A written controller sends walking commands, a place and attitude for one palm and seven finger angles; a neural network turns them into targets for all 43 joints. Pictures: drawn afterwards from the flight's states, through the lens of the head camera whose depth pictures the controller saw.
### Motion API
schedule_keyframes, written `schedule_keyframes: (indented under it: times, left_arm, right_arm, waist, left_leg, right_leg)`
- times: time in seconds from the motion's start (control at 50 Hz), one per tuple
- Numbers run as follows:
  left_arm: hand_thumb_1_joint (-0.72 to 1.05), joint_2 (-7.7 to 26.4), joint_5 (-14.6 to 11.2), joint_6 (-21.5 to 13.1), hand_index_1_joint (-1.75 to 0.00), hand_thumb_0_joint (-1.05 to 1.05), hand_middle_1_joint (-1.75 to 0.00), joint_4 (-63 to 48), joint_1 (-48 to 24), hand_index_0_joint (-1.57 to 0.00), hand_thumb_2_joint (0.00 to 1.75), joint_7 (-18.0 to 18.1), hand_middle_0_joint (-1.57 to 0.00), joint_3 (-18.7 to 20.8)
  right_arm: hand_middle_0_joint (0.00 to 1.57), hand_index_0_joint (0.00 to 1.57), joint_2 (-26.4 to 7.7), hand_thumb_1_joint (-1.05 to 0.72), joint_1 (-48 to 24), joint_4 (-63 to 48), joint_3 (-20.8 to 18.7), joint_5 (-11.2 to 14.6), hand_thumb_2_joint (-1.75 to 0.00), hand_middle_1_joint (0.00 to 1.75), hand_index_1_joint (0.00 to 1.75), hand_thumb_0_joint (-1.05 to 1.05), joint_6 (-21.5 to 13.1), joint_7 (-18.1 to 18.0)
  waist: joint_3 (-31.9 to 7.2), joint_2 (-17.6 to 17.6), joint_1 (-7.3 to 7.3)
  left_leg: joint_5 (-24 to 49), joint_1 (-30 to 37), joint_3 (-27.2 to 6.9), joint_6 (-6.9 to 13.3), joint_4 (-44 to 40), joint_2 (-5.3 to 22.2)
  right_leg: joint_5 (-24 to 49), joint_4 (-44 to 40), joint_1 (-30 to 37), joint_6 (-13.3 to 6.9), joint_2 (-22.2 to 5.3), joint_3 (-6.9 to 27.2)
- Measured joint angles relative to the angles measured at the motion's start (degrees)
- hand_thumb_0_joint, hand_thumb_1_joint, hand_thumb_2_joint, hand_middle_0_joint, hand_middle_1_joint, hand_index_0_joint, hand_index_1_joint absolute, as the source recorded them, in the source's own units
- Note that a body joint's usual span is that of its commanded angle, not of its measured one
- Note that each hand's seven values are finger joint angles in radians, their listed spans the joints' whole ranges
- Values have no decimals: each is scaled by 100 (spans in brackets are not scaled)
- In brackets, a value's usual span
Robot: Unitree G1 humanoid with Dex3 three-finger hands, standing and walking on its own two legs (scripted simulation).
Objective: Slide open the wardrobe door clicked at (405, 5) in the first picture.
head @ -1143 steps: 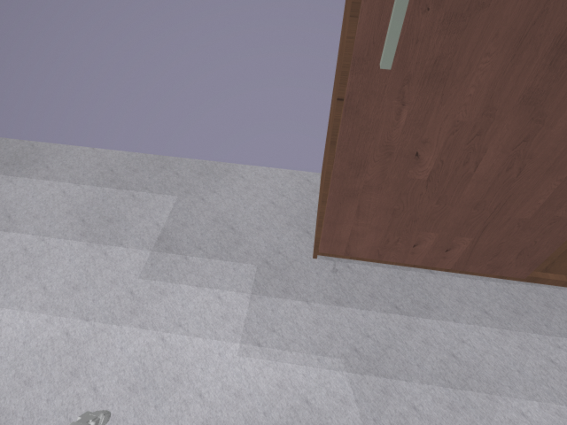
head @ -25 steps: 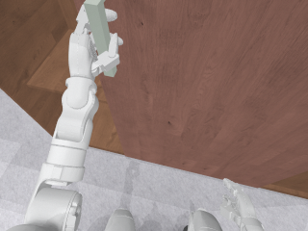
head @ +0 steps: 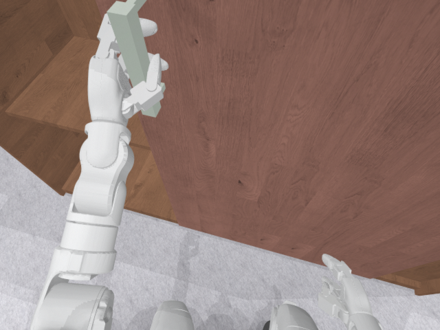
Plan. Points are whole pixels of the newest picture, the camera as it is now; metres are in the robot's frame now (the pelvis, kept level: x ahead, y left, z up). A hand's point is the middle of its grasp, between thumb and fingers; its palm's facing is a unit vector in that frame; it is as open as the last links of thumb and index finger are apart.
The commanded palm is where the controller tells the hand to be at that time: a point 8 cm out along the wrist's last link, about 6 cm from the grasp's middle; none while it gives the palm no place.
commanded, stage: step sideways, sliding the door along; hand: left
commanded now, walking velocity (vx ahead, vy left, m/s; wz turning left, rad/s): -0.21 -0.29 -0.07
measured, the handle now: (145, 59) +0.43 +0.21 +0.20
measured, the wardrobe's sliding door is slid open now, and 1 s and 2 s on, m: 0.61 0.69 0.69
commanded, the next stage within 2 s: stop walking and hold the door there in 0.44 s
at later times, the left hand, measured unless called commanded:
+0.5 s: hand (216, 96) +0.38 +0.10 +0.20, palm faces +0.39 -0.92 -0.08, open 6.7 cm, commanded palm +0.35 +0.07 +0.19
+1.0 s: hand (214, 94) +0.39 +0.10 +0.20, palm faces +0.54 -0.82 -0.17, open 6.5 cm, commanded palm +0.34 +0.13 +0.17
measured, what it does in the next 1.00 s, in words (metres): steps to the right: right foot, then left foot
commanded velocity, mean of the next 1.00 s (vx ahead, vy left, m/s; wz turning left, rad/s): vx -0.08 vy -0.05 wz -0.05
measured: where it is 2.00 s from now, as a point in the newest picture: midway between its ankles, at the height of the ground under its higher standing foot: outside the picture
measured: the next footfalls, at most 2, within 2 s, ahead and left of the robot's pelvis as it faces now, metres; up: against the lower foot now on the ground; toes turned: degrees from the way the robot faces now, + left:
right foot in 0.10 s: +0.08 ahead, -0.20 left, +0.00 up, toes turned -4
left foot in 0.30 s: +0.03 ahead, +0.06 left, +0.00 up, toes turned +13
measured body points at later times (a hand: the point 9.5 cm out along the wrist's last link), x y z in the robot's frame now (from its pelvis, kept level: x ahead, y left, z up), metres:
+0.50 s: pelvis +0.00 -0.14 +0.00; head +0.08 -0.12 +0.44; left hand +0.36 +0.15 +0.20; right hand +0.21 -0.34 -0.10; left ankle +0.00 +0.05 -0.73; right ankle +0.05 -0.30 -0.69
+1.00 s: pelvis -0.01 -0.21 +0.00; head -0.01 -0.21 +0.45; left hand +0.35 +0.14 +0.21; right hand +0.11 -0.53 -0.08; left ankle +0.03 -0.11 -0.74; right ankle +0.04 -0.33 -0.73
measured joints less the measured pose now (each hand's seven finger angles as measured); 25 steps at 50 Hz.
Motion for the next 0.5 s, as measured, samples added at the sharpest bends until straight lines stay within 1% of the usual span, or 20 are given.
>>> schedule_keyframes:
  times: [0.04, 0.08, 0.1, 0.12, 0.14, 0.16, 0.18, 0.2, 0.22, 0.24, 0.26, 0.28, 0.3, 0.32, 0.34, 0.36, 0.38, 0.4, 0.44, 0.5]
  left_arm:
    - [72, 73, -20, 15, -130, -2, -140, 2, 13, -20, 81, 0, -46, 64]
    - [71, 182, -43, 73, -130, -3, -140, 29, -9, -19, 82, 12, -46, 165]
    - [70, 230, -72, 99, -129, -4, -140, 64, -34, -19, 82, 22, -46, 241]
    - [70, 191, -79, 70, -128, -4, -140, 95, -18, -19, 82, 60, -46, 359]
    - [69, 146, -95, 32, -127, -4, -140, 102, 35, -19, 83, 106, -46, 450]
    - [69, 109, -125, 14, -127, -4, -140, 65, 120, -19, 83, 155, -46, 505]
    - [69, 64, -135, 30, -128, -4, -140, -20, 216, -19, 83, 209, -46, 536]
    - [69, 2, -135, 47, -128, -5, -140, -121, 304, -20, 82, 261, -46, 544]
    - [69, -64, -128, 41, -129, -4, -140, -213, 378, -20, 82, 309, -46, 529]
    - [69, -125, -100, 13, -130, -4, -140, -294, 436, -20, 82, 348, -46, 492]
    - [70, -174, -75, -9, -130, -4, -140, -373, 480, -21, 81, 373, -46, 435]
    - [70, -205, -12, 3, -130, -4, -140, -395, 476, -21, 81, 421, -46, 440]
    - [70, -191, 18, 64, -129, -4, -140, -394, 436, -21, 81, 407, -46, 451]
    - [70, -119, 15, 89, -128, -4, -140, -318, 328, -21, 80, 343, -46, 435]
    - [70, -54, 42, 93, -127, -4, -140, -217, 210, -20, 80, 274, -46, 428]
    - [70, -16, 93, 91, -127, -4, -140, -119, 117, -20, 80, 219, -46, 440]
    - [70, 17, 139, 81, -126, -4, -140, -36, 57, -20, 80, 189, -46, 462]
    - [70, 61, 164, 65, -126, -4, -140, 37, 19, -20, 80, 173, -46, 491]
    - [69, 168, 130, 60, -125, -5, -140, 142, -10, -20, 81, 149, -46, 575]
    - [68, 368, 8, 109, -126, -5, -140, 251, -17, -21, 82, 126, -46, 765]
  right_arm:
    - [20, 20, 51, -91, 42, -88, 39, 21, -90, 30, 30, 1, -68, -5]
    - [20, 20, 107, -91, 63, -136, 89, 66, -90, 30, 30, 1, -145, -13]
    - [20, 20, 123, -91, 55, -140, 118, 94, -90, 30, 30, 1, -183, -16]
    - [20, 20, 60, -91, -33, -93, 126, 117, -90, 30, 30, 1, -208, -32]
    - [20, 20, 3, -91, -131, -13, 115, 122, -90, 30, 30, 1, -210, -71]
    - [20, 20, -39, -91, -226, 86, 100, 114, -90, 30, 30, 1, -195, -131]
    - [20, 20, -78, -91, -303, 170, 82, 99, -90, 30, 30, 1, -186, -207]
    - [20, 20, -123, -91, -356, 231, 67, 84, -90, 30, 30, 1, -192, -282]
    - [20, 20, -169, -91, -390, 270, 57, 74, -90, 30, 30, 1, -196, -340]
    - [20, 20, -210, -91, -409, 287, 45, 63, -90, 30, 30, 1, -186, -380]
    - [19, 20, -249, -91, -411, 284, 30, 51, -90, 30, 30, 1, -161, -409]
    - [19, 20, -285, -91, -378, 248, 4, 36, -90, 30, 30, 1, -118, -422]
    - [19, 20, -317, -91, -296, 186, -42, 20, -90, 30, 30, 1, -89, -415]
    - [19, 20, -269, -91, -239, 173, -117, 13, -90, 30, 30, 1, -70, -368]
    - [19, 20, -204, -91, -195, 176, -158, 18, -90, 30, 30, 1, -50, -284]
    - [19, 20, -163, -91, -141, 163, -161, 10, -90, 30, 30, 1, -54, -196]
    - [19, 20, -140, -91, -84, 137, -144, -2, -90, 30, 30, 1, -84, -116]
    - [19, 20, -121, -91, -33, 108, -118, -8, -90, 30, 30, 1, -122, -53]
    - [19, 20, -76, -91, 54, 50, -58, -8, -90, 30, 30, 1, -171, 26]
    - [19, 20, 12, -91, 149, -33, 28, -2, -90, 30, 30, 1, -194, 61]
  waist:
    - [-9, 44, 4]
    - [-33, 17, 8]
    - [-53, -2, -1]
    - [-8, 173, -85]
    - [5, 259, -191]
    - [-27, 219, -253]
    - [-58, 136, -295]
    - [-74, 62, -340]
    - [-82, 5, -392]
    - [-86, -37, -439]
    - [-87, -55, -481]
    - [-110, -28, -511]
    - [-172, 58, -508]
    - [-151, -11, -439]
    - [-91, -139, -330]
    - [-43, -212, -245]
    - [-7, -224, -200]
    - [21, -204, -171]
    - [42, -139, -110]
    - [40, -48, -20]
  left_leg:
    - [-1, -3, -102, -123, 37, 164]
    - [-81, -64, -192, -127, 227, 246]
    - [-148, -137, -250, -78, 397, 265]
    - [-188, -262, -392, 127, 623, 373]
    - [-595, -471, -557, 245, 1025, 274]
    - [-1167, -693, -634, 319, 1559, -9]
    - [-1628, -871, -623, 389, 2040, -341]
    - [-1912, -970, -534, 440, 2281, -635]
    - [-2003, -986, -389, 463, 2216, -865]
    - [-1859, -922, -204, 467, 1887, -1027]
    - [-1418, -776, 9, 468, 1358, -1111]
    - [-511, -570, 214, 519, 753, -1094]
    - [659, -395, 304, 683, 337, -941]
    - [599, -312, 344, 699, 306, -861]
    - [229, -217, 405, 642, 342, -812]
    - [-68, -131, 429, 560, 340, -743]
    - [-223, -64, 410, 475, 302, -653]
    - [-264, -10, 376, 394, 246, -551]
    - [-190, 86, 321, 223, 110, -331]
    - [-95, 198, 276, 24, -32, -12]
  right_leg:
    - [202, -619, 322, 3, 28, -14]
    - [669, -1342, 731, 18, 49, -41]
    - [910, -1653, 920, 15, 53, -86]
    - [825, -1610, 952, -36, 157, -208]
    - [704, -1491, 889, -100, 170, -285]
    - [620, -1395, 768, -157, 96, -275]
    - [597, -1369, 665, -199, 1, -229]
    - [637, -1413, 606, -235, -79, -192]
    - [733, -1487, 569, -238, -138, -176]
    - [855, -1529, 523, -273, -170, -176]
    - [982, -1508, 464, -307, -169, -194]
    - [1096, -1402, 380, -314, -119, -246]
    - [1168, -1170, 247, -243, 13, -282]
    - [711, -765, 106, -198, 87, -168]
    - [225, -361, -13, -183, 143, -1]
    - [-110, -73, -94, -169, 189, 89]
    - [-259, 108, -145, -145, 212, 105]
    - [-253, 208, -176, -119, 215, 91]
    - [-77, 201, -177, -74, 182, 44]
    - [134, -175, 27, -7, 124, -21]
